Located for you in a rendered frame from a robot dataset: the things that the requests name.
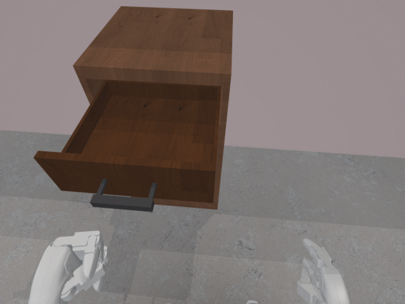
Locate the handle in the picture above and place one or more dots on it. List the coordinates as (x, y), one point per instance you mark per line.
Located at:
(122, 202)

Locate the drawer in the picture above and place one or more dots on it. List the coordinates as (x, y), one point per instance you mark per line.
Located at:
(137, 133)

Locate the left robot hand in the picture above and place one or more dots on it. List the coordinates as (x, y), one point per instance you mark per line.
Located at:
(82, 255)

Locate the cabinet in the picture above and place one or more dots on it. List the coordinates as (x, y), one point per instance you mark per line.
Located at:
(165, 45)

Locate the right robot hand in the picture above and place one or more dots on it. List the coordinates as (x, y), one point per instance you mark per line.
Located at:
(328, 286)

